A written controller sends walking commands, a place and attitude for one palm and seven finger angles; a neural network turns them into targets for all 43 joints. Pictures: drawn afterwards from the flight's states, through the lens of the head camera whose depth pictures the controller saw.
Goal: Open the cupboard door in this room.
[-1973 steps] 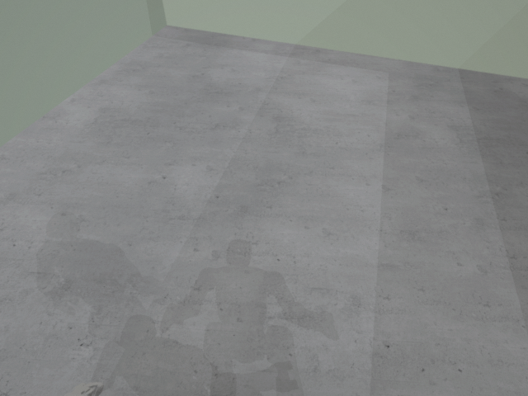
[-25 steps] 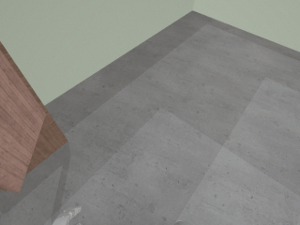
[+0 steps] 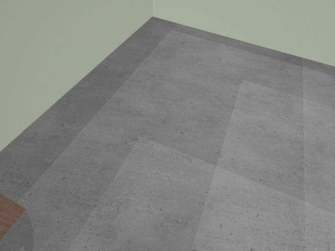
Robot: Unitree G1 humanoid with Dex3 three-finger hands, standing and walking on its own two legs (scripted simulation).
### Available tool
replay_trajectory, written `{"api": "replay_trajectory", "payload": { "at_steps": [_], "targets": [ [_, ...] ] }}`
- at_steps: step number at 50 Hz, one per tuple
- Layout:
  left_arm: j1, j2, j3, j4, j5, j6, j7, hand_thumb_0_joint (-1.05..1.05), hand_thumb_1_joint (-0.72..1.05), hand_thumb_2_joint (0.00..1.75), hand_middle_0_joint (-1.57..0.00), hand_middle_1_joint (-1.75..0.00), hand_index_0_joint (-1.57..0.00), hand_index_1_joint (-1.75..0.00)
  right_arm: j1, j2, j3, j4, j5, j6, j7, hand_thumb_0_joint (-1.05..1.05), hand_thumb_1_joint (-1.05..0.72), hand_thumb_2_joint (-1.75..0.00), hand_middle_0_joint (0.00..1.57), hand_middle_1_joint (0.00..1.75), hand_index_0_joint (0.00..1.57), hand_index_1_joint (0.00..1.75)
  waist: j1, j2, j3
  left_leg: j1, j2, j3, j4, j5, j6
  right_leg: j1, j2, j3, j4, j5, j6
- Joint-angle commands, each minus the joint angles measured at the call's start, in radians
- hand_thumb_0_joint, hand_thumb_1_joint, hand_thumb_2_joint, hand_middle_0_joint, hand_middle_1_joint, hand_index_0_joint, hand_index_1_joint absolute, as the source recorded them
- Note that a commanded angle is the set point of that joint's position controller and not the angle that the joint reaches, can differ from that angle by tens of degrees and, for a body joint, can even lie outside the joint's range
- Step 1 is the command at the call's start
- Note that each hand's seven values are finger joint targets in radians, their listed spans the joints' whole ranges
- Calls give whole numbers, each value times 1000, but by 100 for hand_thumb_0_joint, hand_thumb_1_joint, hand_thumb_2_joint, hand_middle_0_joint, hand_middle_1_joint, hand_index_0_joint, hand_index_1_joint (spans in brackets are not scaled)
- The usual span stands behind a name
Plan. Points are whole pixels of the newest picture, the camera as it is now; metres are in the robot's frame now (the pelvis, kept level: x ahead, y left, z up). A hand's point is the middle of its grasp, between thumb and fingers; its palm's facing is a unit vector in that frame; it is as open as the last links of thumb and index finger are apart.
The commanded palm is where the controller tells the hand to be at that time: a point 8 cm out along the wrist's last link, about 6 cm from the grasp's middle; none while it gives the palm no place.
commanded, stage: walk to a spot facing it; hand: left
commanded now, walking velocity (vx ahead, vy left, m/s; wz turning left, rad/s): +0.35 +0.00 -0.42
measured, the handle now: out of the picture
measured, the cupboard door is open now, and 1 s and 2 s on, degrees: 43 43 43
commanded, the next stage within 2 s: turn to face it in 1.04 s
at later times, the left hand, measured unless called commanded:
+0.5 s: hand (137, 186) +0.32 +0.11 -0.16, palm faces -0.15 -0.97 -0.19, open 7.2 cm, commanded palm none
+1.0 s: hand (170, 124) +0.59 +0.02 -0.16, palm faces -0.30 -0.94 -0.19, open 7.4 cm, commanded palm none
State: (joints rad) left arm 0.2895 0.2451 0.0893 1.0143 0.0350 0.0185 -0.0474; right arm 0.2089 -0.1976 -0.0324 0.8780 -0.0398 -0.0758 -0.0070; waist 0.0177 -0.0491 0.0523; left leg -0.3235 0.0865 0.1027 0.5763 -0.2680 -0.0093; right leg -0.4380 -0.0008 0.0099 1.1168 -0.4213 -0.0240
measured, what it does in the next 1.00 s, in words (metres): walks ahead, turning right: right foot, then left foot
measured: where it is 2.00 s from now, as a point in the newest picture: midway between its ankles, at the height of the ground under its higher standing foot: (204, 176)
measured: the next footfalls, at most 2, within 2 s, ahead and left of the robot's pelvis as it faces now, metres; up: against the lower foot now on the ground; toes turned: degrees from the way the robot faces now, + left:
right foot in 0.26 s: +0.21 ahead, -0.16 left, +0.00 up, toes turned -13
left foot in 0.60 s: +0.42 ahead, +0.04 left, +0.00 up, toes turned -3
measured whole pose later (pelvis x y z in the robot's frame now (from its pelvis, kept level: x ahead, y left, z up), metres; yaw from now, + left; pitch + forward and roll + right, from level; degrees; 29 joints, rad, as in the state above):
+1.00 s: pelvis +0.44 -0.13 -0.01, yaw -16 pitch +0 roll +2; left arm 0.15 0.19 0.06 1.01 0.04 -0.03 -0.05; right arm 0.44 -0.16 -0.04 1.10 -0.03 -0.04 0.01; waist -0.03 -0.01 0.04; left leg -0.08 0.12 0.22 0.52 -0.41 -0.06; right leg -0.40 -0.07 -0.11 0.57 -0.21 -0.03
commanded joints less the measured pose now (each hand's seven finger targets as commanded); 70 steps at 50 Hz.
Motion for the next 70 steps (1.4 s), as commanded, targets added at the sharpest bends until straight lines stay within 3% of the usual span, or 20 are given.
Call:
{"api": "replay_trajectory", "payload": {
  "at_steps": [1, 8, 11, 13, 18, 28, 29, 31, 34, 39, 47, 48, 49, 50, 51, 55, 59, 64, 67, 70],
  "targets": [
    [-130, 5, -2, -147, -2, -34, -26, 0, 90, 90, -20, -30, -20, -30, 160, -160, -37, 28, 4, -10, -19, 0, -90, -90, 20, 30, 20, 30, -42, 239, -13, 196, 247, -167, -377, 22, 103, -240, -107, -23, -19, 132, 28],
    [-231, 6, -14, -165, -4, -30, -24, 0, 90, 90, -20, -30, -20, -30, 204, -174, -45, 69, -1, 11, -3, 0, -90, -90, 20, 30, 20, 30, -53, 188, 2, 126, 243, 1, -344, 30, 94, 28, -51, -140, -421, 178, 18],
    [-33, 72, 6, -95, -2, -46, -10, 0, 90, 90, -20, -30, -20, -30, 180, -161, -36, 76, 7, 19, 0, 0, -90, -90, 20, 30, 20, 30, 60, 73, -77, 12, 167, 86, -10, 201, 35, 419, -4, -144, -573, 161, -30],
    [238, 275, 56, -19, -18, -61, 23, 0, 90, 90, -20, -30, -20, -30, 80, -74, -17, -1, 34, 8, 10, 0, -90, -90, 20, 30, 20, 30, 167, -308, -196, -442, -23, 88, 605, -374, -30, 745, -449, 549, -848, 107, -237],
    [-82, 99, 5, -91, -13, -69, 51, 0, 90, 90, -20, -30, -20, -30, 107, -63, -34, 88, 10, 41, 11, 0, -90, -90, 20, 30, 20, 30, -29, -111, -30, -249, 96, -59, 493, -100, -46, 244, -284, 163, -903, 177, -171],
    [-29, 99, 8, -16, -22, -87, 40, 0, 90, 90, -20, -30, -20, -30, 102, -71, -43, 87, 12, 10, 25, 0, -90, -90, 20, 30, 20, 30, -73, 21, -16, 98, -10, 21, -65, 112, -22, 212, -185, 72, -767, 231, -115],
    [-36, 71, 3, -27, -23, -84, 37, 0, 90, 90, -20, -30, -20, -30, 202, -121, -55, 120, 7, 2, 16, 0, -90, -90, 20, 30, 20, 30, -118, 118, -58, 273, 34, -57, -113, 48, 13, 111, -128, 34, -577, 272, -84],
    [-40, 6, -19, -80, -25, -90, 27, 0, 90, 90, -20, -30, -20, -30, 421, -261, -79, 160, -12, 8, -6, 0, -90, -90, 20, 30, 20, 30, -176, 356, -166, 494, 410, -619, -338, -161, 207, -212, 48, -58, 7, -143, -18],
    [-140, 19, -11, -74, -9, -84, 17, 0, 90, 90, -20, -30, -20, -30, 238, -133, -50, 119, -1, 2, -9, 0, -90, -90, 20, 30, 20, 30, -99, 197, 11, 202, 348, -439, -404, -204, 165, -288, -99, 26, 186, 70, -11],
    [-96, -39, -22, -53, -8, -48, 2, 0, 90, 90, -20, -30, -20, -30, 189, -106, -45, 138, 7, -15, -9, 0, -90, -90, 20, 30, 20, 30, -37, 172, -14, 148, 230, -63, -411, 63, 119, -110, -125, -53, -197, 176, 24],
    [-102, -3, -10, -43, -6, -53, 2, 0, 90, 90, -20, -30, -20, -30, 209, -119, -41, 167, 4, 17, 3, 0, -90, -90, 20, 30, 20, 30, -8, 140, 23, 90, 196, 31, -269, -22, 80, 188, -43, -168, -538, 230, 9],
    [0, 30, -1, -9, -4, -60, 7, 0, 90, 90, -20, -30, -20, -30, 202, -106, -35, 169, 9, 18, 3, 0, -90, -90, 20, 30, 20, 30, 43, 85, -15, 45, 144, 75, -113, 69, 53, 335, -31, -149, -575, 206, -13],
    [157, 107, 20, 36, 0, -74, 17, 0, 90, 90, -20, -30, -20, -30, 182, -73, -29, 155, 22, 14, 9, 0, -90, -90, 20, 30, 20, 30, 115, -76, -96, -131, 61, 157, 179, 41, 13, 561, -189, 83, -653, 92, -88],
    [284, 218, 45, 68, -13, -79, 30, 0, 90, 90, -20, -30, -20, -30, 149, -27, -20, 112, 35, 11, 12, 0, -90, -90, 20, 30, 20, 30, 145, -313, -151, -347, -48, 129, 495, -354, -15, 687, -434, 486, -850, 68, -206],
    [246, 203, 38, 61, -24, -76, 43, 0, 90, 90, -20, -30, -20, -30, 90, -64, -30, 101, 31, 12, 8, 0, -90, -90, 20, 30, 20, 30, 135, -235, -125, -407, 6, -11, 646, -334, -4, 627, -450, 518, -897, 36, -240],
    [20, 29, -11, 10, -14, -88, 60, 0, 90, 90, -20, -30, -20, -30, 93, -5, -25, 145, 17, 34, 8, 0, -90, -90, 20, 30, 20, 30, -11, -81, -34, -243, 84, -63, 494, -115, -26, 281, -331, 123, -900, 339, -157],
    [-6, 37, -13, 18, -13, -103, 57, 0, 90, 90, -20, -30, -20, -30, 129, 47, -14, 158, 21, 48, 19, 0, -90, -90, 20, 30, 20, 30, -44, -40, -29, -136, 29, -3, 215, -17, -32, 270, -279, -38, -868, 536, -136],
    [-19, 55, -14, 24, -24, -85, 67, 0, 90, 90, -20, -30, -20, -30, 144, -13, -17, 158, 20, 39, 19, 0, -90, -90, 20, 30, 20, 30, -70, -18, -55, 53, -22, 17, -54, 212, -6, 313, -243, -162, -664, 626, -43],
    [-1, 16, -29, -40, -34, -57, 72, 0, 90, 90, -20, -30, -20, -30, 283, -212, -55, 154, 8, 48, -8, 0, -90, -90, 20, 30, 20, 30, -118, 360, -168, 325, 332, -485, -165, 770, 244, -10, -24, -155, -55, -269, 71],
    [-103, 23, -14, -70, -26, -38, 68, 0, 90, 90, -20, -30, -20, -30, 151, -178, -49, 107, 12, 54, -28, 0, -90, -90, 20, 30, 20, 30, -72, 260, -120, 177, 287, -451, -195, 606, 230, -105, -88, -3, 82, -138, 82]
  ]
}}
